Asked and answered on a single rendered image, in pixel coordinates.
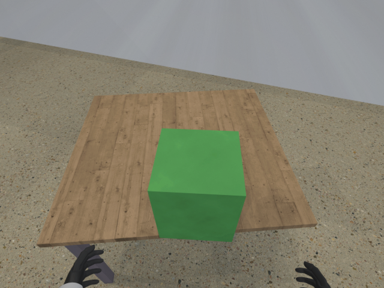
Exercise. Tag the carton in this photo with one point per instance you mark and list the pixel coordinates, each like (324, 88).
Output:
(197, 187)

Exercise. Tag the left robot hand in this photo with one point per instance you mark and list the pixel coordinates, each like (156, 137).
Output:
(78, 272)

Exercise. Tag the right robot hand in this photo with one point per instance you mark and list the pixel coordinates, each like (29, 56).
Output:
(318, 281)

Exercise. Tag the table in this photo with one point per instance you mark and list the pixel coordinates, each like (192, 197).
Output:
(103, 194)

